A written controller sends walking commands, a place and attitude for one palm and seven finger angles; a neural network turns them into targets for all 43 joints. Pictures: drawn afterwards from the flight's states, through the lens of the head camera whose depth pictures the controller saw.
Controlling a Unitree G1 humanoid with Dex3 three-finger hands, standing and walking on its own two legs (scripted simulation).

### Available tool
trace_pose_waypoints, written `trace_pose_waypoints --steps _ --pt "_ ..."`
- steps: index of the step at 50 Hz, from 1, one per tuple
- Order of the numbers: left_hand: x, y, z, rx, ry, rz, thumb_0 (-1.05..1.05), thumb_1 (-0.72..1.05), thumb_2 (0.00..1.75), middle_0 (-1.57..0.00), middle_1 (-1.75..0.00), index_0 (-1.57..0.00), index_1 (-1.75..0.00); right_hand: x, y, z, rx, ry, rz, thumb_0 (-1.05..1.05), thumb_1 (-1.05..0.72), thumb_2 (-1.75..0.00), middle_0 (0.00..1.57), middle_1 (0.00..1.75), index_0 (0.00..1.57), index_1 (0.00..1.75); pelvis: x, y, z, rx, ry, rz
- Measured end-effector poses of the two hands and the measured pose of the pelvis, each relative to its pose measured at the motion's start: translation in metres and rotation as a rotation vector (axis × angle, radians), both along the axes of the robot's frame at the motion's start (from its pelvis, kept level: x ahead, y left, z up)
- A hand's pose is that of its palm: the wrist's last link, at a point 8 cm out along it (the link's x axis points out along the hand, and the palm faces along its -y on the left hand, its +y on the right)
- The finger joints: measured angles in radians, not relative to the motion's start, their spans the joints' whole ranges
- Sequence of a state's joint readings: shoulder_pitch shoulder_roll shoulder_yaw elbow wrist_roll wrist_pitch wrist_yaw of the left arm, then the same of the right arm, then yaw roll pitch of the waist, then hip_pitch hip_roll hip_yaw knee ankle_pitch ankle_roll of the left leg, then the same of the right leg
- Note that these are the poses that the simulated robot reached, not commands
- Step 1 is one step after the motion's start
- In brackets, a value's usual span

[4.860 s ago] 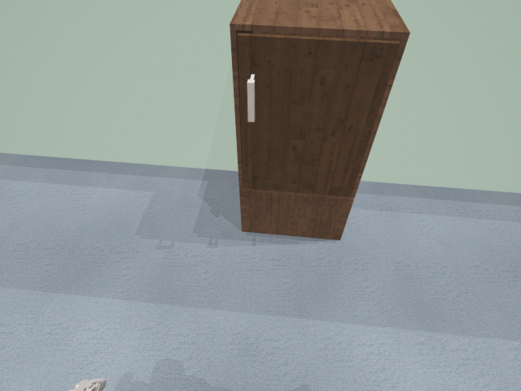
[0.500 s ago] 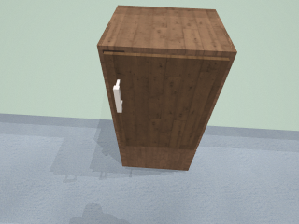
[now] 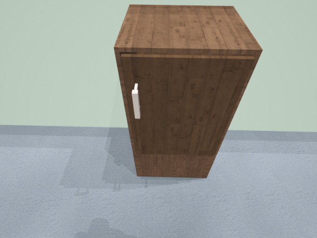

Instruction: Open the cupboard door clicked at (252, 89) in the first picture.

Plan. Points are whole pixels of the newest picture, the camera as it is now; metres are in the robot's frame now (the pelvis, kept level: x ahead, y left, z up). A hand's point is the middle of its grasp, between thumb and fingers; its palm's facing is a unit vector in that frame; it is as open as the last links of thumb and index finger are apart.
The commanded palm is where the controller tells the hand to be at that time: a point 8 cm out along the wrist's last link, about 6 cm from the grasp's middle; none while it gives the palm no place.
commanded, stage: shuffle to correct the standing spot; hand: left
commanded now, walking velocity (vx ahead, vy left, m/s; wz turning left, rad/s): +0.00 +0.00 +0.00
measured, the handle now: (136, 101) +0.58 +0.12 -0.02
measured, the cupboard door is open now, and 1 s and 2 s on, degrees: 0 0 0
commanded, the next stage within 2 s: come to a stop and stand still in 0.36 s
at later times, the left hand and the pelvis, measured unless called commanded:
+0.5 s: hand out of the picture +0.04 +0.11 -0.18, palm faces +0.05 -0.98 -0.18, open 7.4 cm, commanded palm none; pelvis +0.05 -0.06 -0.01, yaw +0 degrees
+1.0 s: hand out of the picture +0.11 +0.10 -0.17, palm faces +0.02 -0.96 -0.27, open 7.4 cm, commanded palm none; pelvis +0.07 -0.08 -0.01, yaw -1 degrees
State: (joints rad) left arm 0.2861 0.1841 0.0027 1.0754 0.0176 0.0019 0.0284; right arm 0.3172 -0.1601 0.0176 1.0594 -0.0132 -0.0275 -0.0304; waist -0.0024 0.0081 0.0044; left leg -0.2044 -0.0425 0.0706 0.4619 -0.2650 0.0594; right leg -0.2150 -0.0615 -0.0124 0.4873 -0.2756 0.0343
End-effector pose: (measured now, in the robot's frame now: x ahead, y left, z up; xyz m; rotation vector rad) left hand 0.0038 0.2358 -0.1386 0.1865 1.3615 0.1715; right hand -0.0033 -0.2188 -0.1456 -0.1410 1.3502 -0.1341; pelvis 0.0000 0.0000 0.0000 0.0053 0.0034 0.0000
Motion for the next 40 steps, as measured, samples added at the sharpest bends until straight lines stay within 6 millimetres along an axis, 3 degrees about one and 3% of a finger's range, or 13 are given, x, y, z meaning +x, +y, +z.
trace_pose_waypoints --steps 12,22,25,28,33,36,40 --pt "0.007 -0.028 -0.008 -0.049 0.052 -0.01 0.01 0.91 0.9 -0.2 -0.3 -0.19 -0.29 0.003 -0.005 -0.003 0.006 0.039 -0.03 0.01 -0.91 -0.9 0.2 0.3 0.2 0.3 0.015 -0.011 -0.002 0.012 0.007 -0.013" --pt "0.03 -0.069 -0.011 -0.053 0.046 0.01 0.01 0.91 0.9 -0.2 -0.3 -0.2 -0.29 0.016 -0.057 -0.01 -0.023 0.101 -0.05 0.01 -0.91 -0.9 0.2 0.3 0.21 0.3 0.04 -0.053 -0.01 -0.001 0.038 -0.005" --pt "0.027 -0.081 -0.01 -0.058 0.047 0.044 0.01 0.91 0.9 -0.2 -0.3 -0.2 -0.29 0.039 -0.072 -0.003 -0.046 0.099 -0.022 0.01 -0.91 -0.9 0.2 0.3 0.2 0.3 0.048 -0.062 -0.006 0.001 0.043 0.0" --pt "0.02 -0.093 -0.009 -0.073 0.086 0.055 0.01 0.91 0.9 -0.2 -0.3 -0.2 -0.29 0.075 -0.082 0.003 -0.057 0.04 0.0 0.01 -0.91 -0.9 0.2 0.29 0.2 0.3 0.056 -0.067 -0.003 -0.001 0.045 -0.004" --pt "0.014 -0.104 -0.013 -0.101 0.152 0.05 0.01 0.91 0.9 -0.2 -0.3 -0.2 -0.29 0.139 -0.076 0.005 -0.047 -0.101 0.017 0.01 -0.91 -0.9 0.2 0.29 0.2 0.3 0.071 -0.066 -0.006 -0.014 0.034 -0.027" --pt "0.022 -0.101 -0.021 -0.1 0.16 0.058 0.01 0.9 0.9 -0.2 -0.3 -0.2 -0.29 0.166 -0.066 0.004 -0.038 -0.17 0.025 0.01 -0.91 -0.9 0.2 0.29 0.2 0.3 0.079 -0.065 -0.011 -0.004 0.017 -0.032" --pt "0.049 -0.092 -0.017 -0.062 0.103 0.053 0.01 0.9 0.9 -0.2 -0.3 -0.2 -0.29 0.18 -0.056 0.005 -0.011 -0.209 0.038 0.0 -0.91 -0.9 0.2 0.29 0.2 0.3 0.08 -0.065 -0.008 0.012 0.007 -0.046"
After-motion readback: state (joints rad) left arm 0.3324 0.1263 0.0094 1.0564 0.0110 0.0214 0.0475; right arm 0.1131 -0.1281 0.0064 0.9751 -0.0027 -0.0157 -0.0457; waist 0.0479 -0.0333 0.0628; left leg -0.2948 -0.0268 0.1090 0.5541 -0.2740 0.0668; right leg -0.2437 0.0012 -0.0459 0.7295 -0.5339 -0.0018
